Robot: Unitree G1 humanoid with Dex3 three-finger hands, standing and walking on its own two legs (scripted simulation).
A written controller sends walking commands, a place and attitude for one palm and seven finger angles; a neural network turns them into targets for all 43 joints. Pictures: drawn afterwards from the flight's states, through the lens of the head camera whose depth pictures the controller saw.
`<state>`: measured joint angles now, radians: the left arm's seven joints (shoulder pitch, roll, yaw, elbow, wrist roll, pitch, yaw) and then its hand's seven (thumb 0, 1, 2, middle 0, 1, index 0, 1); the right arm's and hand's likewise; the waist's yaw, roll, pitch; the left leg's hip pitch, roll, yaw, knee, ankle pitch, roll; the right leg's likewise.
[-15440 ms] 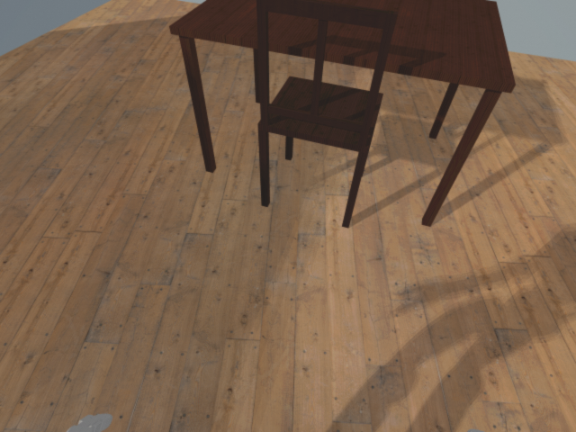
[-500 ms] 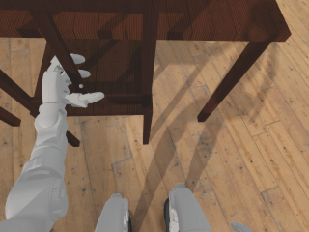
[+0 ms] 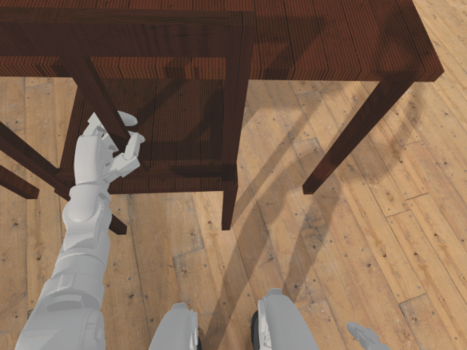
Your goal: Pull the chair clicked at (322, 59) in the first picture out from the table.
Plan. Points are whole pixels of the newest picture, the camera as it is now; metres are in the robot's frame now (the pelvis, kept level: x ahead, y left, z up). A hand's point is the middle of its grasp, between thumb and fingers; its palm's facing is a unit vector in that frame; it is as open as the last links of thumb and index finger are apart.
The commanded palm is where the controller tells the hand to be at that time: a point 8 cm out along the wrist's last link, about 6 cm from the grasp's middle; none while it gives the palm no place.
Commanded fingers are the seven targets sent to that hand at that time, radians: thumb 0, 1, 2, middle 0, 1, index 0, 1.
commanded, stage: hook a spindle and tug to test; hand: left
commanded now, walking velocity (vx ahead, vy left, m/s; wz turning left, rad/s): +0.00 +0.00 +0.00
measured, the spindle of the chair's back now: (116, 128) +0.47 +0.18 +0.04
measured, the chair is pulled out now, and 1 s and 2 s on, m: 0.01 0.07 0.19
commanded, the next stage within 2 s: step backward, pulling the chair out in 0.40 s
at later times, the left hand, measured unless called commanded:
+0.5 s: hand (134, 174) +0.40 +0.15 +0.01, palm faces +0.00 -1.00 -0.03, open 5.7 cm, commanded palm +0.38 +0.20 +0.01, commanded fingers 0.00 0.90 0.90 -0.50 -1.45 -0.50 -1.45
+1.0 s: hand (143, 180) +0.38 +0.13 +0.03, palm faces -0.02 -0.99 -0.12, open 5.3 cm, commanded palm +0.35 +0.18 +0.03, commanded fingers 0.00 0.90 0.90 -0.50 -1.45 -0.50 -1.45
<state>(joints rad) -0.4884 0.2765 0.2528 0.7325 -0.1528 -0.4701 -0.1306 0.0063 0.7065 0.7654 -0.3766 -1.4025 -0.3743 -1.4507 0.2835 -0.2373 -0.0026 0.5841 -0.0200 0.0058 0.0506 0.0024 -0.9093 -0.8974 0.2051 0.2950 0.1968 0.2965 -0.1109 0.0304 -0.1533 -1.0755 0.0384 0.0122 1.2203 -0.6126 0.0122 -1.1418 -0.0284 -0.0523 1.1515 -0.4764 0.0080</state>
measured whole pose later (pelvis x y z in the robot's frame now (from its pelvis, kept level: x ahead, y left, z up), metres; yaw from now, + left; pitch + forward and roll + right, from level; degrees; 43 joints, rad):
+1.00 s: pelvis +0.00 +0.01 +0.09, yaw -1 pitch +11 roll -2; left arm -0.44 0.20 0.07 0.94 -0.06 -0.27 0.08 0.04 0.71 0.75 -0.27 -1.10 -0.48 -1.45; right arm 0.27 -0.23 -0.01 0.62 0.03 0.12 -0.10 0.00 -0.91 -0.90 0.21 0.30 0.20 0.30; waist -0.10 -0.01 0.04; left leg -0.44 0.03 0.06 0.62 -0.36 0.03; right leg -0.52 -0.02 -0.03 0.57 -0.20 0.02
